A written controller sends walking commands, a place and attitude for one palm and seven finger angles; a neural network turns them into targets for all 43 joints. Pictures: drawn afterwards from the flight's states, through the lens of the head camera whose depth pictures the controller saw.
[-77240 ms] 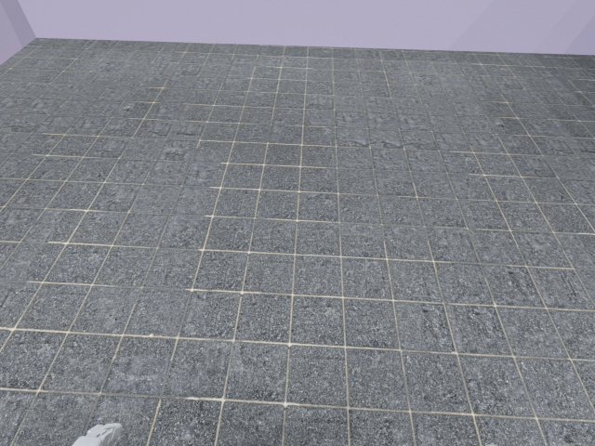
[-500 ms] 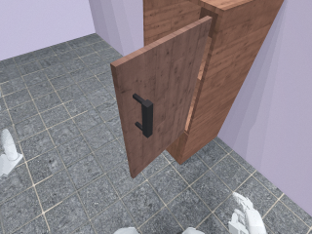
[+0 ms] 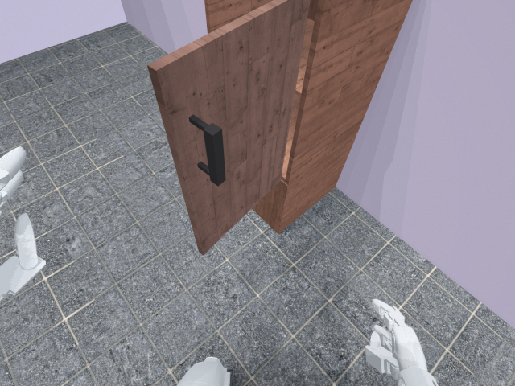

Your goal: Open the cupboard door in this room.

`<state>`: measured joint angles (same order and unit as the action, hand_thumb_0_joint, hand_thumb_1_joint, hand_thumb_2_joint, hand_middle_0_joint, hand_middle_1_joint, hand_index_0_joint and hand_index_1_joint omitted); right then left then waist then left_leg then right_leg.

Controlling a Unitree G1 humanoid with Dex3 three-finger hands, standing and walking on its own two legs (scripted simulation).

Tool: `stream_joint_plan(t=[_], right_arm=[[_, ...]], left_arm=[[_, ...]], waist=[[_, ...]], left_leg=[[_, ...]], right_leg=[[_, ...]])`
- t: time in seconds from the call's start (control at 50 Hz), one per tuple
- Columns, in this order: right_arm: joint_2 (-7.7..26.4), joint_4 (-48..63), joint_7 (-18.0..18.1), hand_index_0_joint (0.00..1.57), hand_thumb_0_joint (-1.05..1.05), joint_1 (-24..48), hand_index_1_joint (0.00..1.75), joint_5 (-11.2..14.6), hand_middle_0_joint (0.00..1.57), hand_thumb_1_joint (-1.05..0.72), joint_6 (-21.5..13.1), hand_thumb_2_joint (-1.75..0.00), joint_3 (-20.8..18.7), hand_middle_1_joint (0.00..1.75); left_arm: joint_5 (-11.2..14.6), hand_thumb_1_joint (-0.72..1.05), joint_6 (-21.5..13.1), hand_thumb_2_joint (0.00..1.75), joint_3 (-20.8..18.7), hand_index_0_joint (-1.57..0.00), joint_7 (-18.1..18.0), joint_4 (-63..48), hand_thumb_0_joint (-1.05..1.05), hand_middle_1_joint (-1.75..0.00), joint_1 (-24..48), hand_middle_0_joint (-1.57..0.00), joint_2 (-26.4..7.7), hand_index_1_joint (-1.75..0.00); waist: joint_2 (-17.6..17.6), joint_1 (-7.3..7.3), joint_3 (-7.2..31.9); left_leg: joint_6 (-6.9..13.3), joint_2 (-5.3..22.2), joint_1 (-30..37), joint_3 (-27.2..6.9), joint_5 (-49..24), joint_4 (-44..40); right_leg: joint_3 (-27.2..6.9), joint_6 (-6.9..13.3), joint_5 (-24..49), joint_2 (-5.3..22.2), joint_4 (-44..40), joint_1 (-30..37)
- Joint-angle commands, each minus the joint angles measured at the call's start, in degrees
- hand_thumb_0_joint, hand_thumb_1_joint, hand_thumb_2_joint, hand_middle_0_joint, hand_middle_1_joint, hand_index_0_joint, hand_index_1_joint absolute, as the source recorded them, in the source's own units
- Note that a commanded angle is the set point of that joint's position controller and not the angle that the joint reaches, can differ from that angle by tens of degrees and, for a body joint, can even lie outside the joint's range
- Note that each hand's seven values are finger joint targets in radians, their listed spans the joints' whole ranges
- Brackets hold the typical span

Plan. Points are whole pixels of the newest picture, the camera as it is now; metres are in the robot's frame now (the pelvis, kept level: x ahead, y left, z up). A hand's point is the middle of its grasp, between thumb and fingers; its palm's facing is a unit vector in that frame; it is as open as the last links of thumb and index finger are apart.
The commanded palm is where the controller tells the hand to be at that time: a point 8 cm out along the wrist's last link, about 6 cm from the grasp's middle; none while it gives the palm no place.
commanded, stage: stop stepping back and stand still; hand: left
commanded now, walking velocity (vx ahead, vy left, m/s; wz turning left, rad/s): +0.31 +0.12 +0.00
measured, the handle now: (207, 151) +0.48 +0.13 +0.05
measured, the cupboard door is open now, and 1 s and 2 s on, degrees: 97 97 97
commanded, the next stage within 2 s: let the arm hang, fingers relaxed in 0.86 s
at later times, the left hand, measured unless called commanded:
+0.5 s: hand out of the picture +0.10 +0.25 +0.17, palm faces +0.48 -0.75 -0.45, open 7.4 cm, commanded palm +0.05 +0.29 +0.18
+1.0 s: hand out of the picture +0.09 +0.29 +0.12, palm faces +0.44 -0.76 -0.47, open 7.4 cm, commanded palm none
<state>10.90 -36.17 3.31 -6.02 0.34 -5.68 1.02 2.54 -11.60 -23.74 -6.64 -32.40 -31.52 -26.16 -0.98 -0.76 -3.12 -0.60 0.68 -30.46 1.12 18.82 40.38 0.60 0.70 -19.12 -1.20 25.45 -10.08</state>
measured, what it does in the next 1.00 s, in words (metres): steps on the spot: left foot, then left foot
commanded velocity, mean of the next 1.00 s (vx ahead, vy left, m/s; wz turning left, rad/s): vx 0.12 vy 0.01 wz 0.00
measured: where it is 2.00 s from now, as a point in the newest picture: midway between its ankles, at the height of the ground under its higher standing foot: outside the picture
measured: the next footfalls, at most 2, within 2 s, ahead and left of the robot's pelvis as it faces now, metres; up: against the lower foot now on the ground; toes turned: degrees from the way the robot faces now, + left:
left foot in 0.10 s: +0.04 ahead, +0.09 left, +0.00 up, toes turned +3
left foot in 0.62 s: -0.06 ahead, +0.12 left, +0.00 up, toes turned +7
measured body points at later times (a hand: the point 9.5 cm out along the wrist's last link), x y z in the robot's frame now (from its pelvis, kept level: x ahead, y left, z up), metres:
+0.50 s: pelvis -0.08 -0.02 +0.00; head -0.09 -0.02 +0.45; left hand +0.07 +0.29 +0.19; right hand +0.07 -0.25 -0.09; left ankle -0.08 +0.11 -0.68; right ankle -0.04 -0.09 -0.74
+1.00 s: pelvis -0.10 +0.01 -0.01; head -0.10 +0.00 +0.44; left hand +0.06 +0.33 +0.15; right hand +0.08 -0.22 -0.10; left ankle -0.10 +0.12 -0.74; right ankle -0.05 -0.09 -0.73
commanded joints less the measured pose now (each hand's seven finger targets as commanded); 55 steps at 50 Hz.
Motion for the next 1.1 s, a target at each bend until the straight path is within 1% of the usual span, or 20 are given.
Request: stream_joint_plan(t=[0.0, 0.04, 0.1, 0.18, 0.28, 0.32, 0.34, 0.36, 0.4, 0.46, 0.54, 0.62, 0.7, 0.8, 0.88, 0.92, 0.94, 0.98, 1.04, 1.08], right_arm=[[4.90, 11.46, 2.01, 0.20, 0.00, 3.83, 0.30, 0.15, 0.20, -0.90, -1.58, -0.90, -1.34, 0.30], [6.59, 10.79, 2.66, 0.20, 0.00, 2.89, 0.30, -0.30, 0.20, -0.90, -1.42, -0.90, -1.52, 0.30], [9.42, 10.98, 2.14, 0.20, 0.00, -2.52, 0.30, 0.04, 0.20, -0.90, -3.27, -0.90, -3.78, 0.30], [8.85, 10.28, 1.40, 0.20, 0.00, -3.25, 0.30, -0.96, 0.20, -0.90, -5.07, -0.90, -3.16, 0.30], [8.83, 10.74, 1.45, 0.20, 0.00, -0.34, 0.30, -0.47, 0.20, -0.90, -4.16, -0.90, -2.70, 0.30], [8.63, 11.18, 1.51, 0.20, 0.00, 0.13, 0.30, -1.11, 0.20, -0.90, -2.69, -0.90, -3.45, 0.30], [8.95, 10.60, 1.56, 0.20, 0.00, -0.15, 0.30, -0.91, 0.20, -0.90, -2.13, -0.90, -4.20, 0.30], [8.64, 9.14, 1.72, 0.20, 0.00, -0.02, 0.30, -0.96, 0.20, -0.90, -1.69, -0.90, -4.19, 0.30], [8.14, 7.51, 1.47, 0.20, 0.00, -2.29, 0.30, -1.36, 0.20, -0.90, -1.98, -0.90, -3.43, 0.30], [7.15, 7.57, 2.32, 0.20, 0.00, -1.91, 0.30, -1.37, 0.20, -0.90, -2.68, -0.90, -2.67, 0.30], [7.44, 7.49, 3.30, 0.20, 0.00, -3.20, 0.30, -1.61, 0.20, -0.90, -4.43, -0.90, -2.69, 0.30], [9.23, 9.61, 2.41, 0.20, 0.00, -3.72, 0.30, -1.41, 0.20, -0.90, -5.37, -0.90, -3.16, 0.30], [8.41, 8.24, 2.14, 0.20, 0.00, -2.57, 0.30, -0.79, 0.20, -0.90, -5.28, -0.90, -3.02, 0.30], [7.68, 7.15, 1.06, 0.20, 0.00, -3.70, 0.30, -0.27, 0.20, -0.90, -4.68, -0.90, -4.02, 0.30], [6.54, 7.31, 0.94, 0.20, 0.00, -3.30, 0.30, -0.71, 0.20, -0.90, -4.12, -0.90, -2.44, 0.30], [7.91, 7.85, 1.65, 0.20, 0.00, -2.67, 0.30, -1.21, 0.20, -0.90, -4.44, -0.90, -2.68, 0.30], [16.70, -7.08, -3.61, 0.20, 0.00, -6.39, 0.30, -1.08, 0.20, -0.90, -7.00, -0.90, -6.43, 0.30], [15.18, -1.85, -3.08, 0.20, 0.00, -7.72, 0.30, -1.96, 0.20, -0.90, 0.48, -0.90, -5.74, 0.30], [12.55, -0.83, -2.29, 0.20, 0.00, -6.31, 0.30, -3.42, 0.20, -0.90, 1.05, -0.90, -4.34, 0.30], [13.86, -2.84, -2.10, 0.20, 0.00, -5.88, 0.30, -3.44, 0.20, -0.90, 2.27, -0.90, -4.43, 0.30]], left_arm=[[0.09, 0.90, -1.50, 0.90, -11.76, -0.20, -2.25, -9.92, 0.00, -0.30, -5.99, -0.20, -9.98, -0.30], [0.63, 0.90, -1.24, 0.90, -9.88, -0.20, -2.54, -11.07, 0.00, -0.30, -5.64, -0.20, -8.10, -0.30], [0.68, 0.90, -1.49, 0.90, -9.01, -0.20, -3.23, -12.25, 0.00, -0.30, -6.74, -0.20, -8.74, -0.30], [-0.17, 0.90, -1.53, 0.90, -9.30, -0.20, -3.35, -12.32, 0.00, -0.30, -2.22, -0.20, -9.53, -0.30], [-0.32, 0.90, -1.07, 0.90, -8.51, -0.20, -3.34, -7.94, 0.00, -0.30, -3.66, -0.20, -8.08, -0.30], [-0.86, 0.90, -1.36, 0.90, -8.38, -0.20, -3.00, -6.35, 0.00, -0.30, -1.21, -0.20, -8.95, -0.30], [-1.04, 0.90, -1.40, 0.90, -8.18, -0.20, -2.88, -6.72, 0.00, -0.30, 0.45, -0.20, -9.41, -0.30], [-0.77, 0.90, -1.45, 0.90, -6.56, -0.20, -2.77, -6.09, 0.00, -0.30, 3.06, -0.20, -8.08, -0.30], [-1.13, 0.90, -2.51, 0.90, -6.27, -0.20, -2.44, -2.80, 0.00, -0.30, 6.24, -0.20, -7.42, -0.30], [-1.94, 0.90, -3.20, 0.90, -4.90, -0.20, -2.69, -0.56, 0.00, -0.30, 8.69, -0.20, -7.27, -0.30], [-2.16, 0.90, -2.94, 0.90, -4.66, -0.20, -3.75, -2.71, 0.00, -0.30, 6.02, -0.20, -6.83, -0.30], [-2.04, 0.90, -4.73, 0.90, -7.49, -0.20, -4.38, -10.58, 0.00, -0.30, 6.21, -0.20, -8.23, -0.30], [-1.85, 0.90, -3.69, 0.90, -8.48, -0.20, -3.74, -5.02, 0.00, -0.30, 2.60, -0.20, -8.32, -0.30], [-1.17, 0.90, -3.75, 0.90, -7.02, -0.20, -3.00, -0.59, 0.00, -0.30, 4.14, -0.20, -7.34, -0.30], [-1.21, 0.90, -3.53, 0.90, -6.68, -0.20, -2.98, -1.27, 0.00, -0.30, 4.15, -0.20, -6.44, -0.30], [-0.92, 0.90, -4.14, 0.90, -6.22, -0.20, -2.88, -4.65, 0.00, -0.30, 4.84, -0.20, -6.37, -0.30], [-4.52, 0.90, 4.04, 0.90, 19.18, -0.20, 4.78, 38.93, 0.00, -0.30, 9.25, -0.20, 6.50, -0.30], [-4.70, 0.90, 12.43, 0.90, 15.86, -0.20, 6.02, 36.15, 0.00, -0.30, 7.83, -0.20, 8.22, -0.30], [-4.67, 0.90, 11.99, 0.90, 18.32, -0.20, 6.07, 44.09, 0.00, -0.30, 13.54, -0.20, 8.63, -0.30], [-4.46, 0.90, 11.92, 0.90, 19.00, -0.20, 6.09, 51.07, 0.00, -0.30, 15.74, -0.20, 8.17, -0.30]], waist=[[-6.69, -0.05, 14.13], [2.53, 1.83, 13.61], [12.81, 0.42, 17.22], [13.23, 1.47, 11.96], [8.83, 1.02, 6.69], [-0.36, 1.51, 3.05], [-9.37, 0.83, 2.95], [-10.90, 0.71, -0.32], [-5.12, 2.69, 1.99], [-3.07, 1.92, 3.41], [-2.17, 0.95, 5.00], [15.30, 0.64, 6.98], [8.64, 1.02, 3.03], [-8.14, 0.70, 5.01], [-6.42, 1.72, 5.73], [3.24, 1.83, 5.14], [15.91, 7.87, 0.41], [11.23, 5.17, 3.61], [-2.71, 2.82, 8.27], [-0.47, 1.94, 9.24]], left_leg=[[-0.25, -1.04, 4.50, 2.76, -0.56, 0.27], [0.28, -1.99, 16.42, 3.71, -15.58, -12.67], [4.93, 12.51, 33.02, -10.67, -50.33, -17.84], [3.48, 12.13, 28.18, -13.22, -43.24, -21.27], [3.29, 7.92, 5.42, -7.46, 6.92, -26.98], [1.11, 1.54, 3.82, -3.59, 12.73, -13.17], [0.20, -1.75, 7.32, -1.61, 7.97, 5.25], [0.13, -1.34, 5.52, -1.54, 6.64, 18.64], [0.20, 0.75, 2.93, -1.64, 0.79, 21.41], [1.37, 1.99, 10.00, 1.37, 0.84, 8.00], [3.01, -0.14, 17.97, 4.70, 3.09, -12.12], [8.60, 14.04, 19.97, -16.83, 1.04, -24.82], [5.72, 9.61, 8.69, -5.72, -4.41, -19.47], [1.68, -0.02, 4.87, 1.03, 7.38, 8.31], [2.34, 2.24, 15.81, 0.13, 1.50, -5.97], [2.86, 3.86, 20.24, -4.45, -0.76, -19.51], [6.74, 13.27, 20.11, -18.21, -14.35, -16.91], [14.17, 19.38, 11.46, -25.16, -24.54, -20.23], [12.81, 14.82, 18.68, -17.90, -44.06, -14.65], [11.30, 12.50, 21.91, -13.37, -43.42, -13.86]], right_leg=[[-3.92, 4.95, 60.47, 14.46, 2.47, 7.95], [-0.87, 2.19, 46.06, 10.31, 3.71, 2.43], [0.19, -1.64, -4.28, 2.00, 12.49, -9.56], [1.06, -1.25, -5.33, 0.81, 13.97, -9.55], [2.44, -0.15, -0.65, 1.91, 1.12, 7.11], [-9.45, 4.57, -15.87, 8.50, -10.02, -1.24], [-24.41, 8.92, -30.40, 17.72, -18.83, -12.31], [-28.65, 11.03, -31.27, 22.05, -21.51, -18.17], [-19.83, 8.65, -20.07, 18.84, -17.75, -14.99], [-10.75, 6.39, -17.75, 15.17, -15.73, -15.80], [-9.75, 5.27, -17.62, 13.42, -12.81, -10.63], [0.59, -0.48, 0.97, 1.95, 12.02, -10.42], [0.92, -0.21, 6.18, 2.70, 4.77, -0.39], [-23.02, 8.39, -5.65, 17.85, -12.46, -1.53], [-10.32, 6.13, -0.88, 14.24, -8.07, -8.36], [-5.52, 2.23, -3.28, 7.85, -0.20, -10.04], [2.76, -0.92, -2.47, 3.65, 20.99, -27.33], [-5.10, -0.83, -11.18, 1.93, 37.35, -22.40], [-5.02, -1.48, -10.35, 1.60, 36.24, -21.64], [-2.32, -1.98, -10.01, 1.18, 28.37, -18.16]])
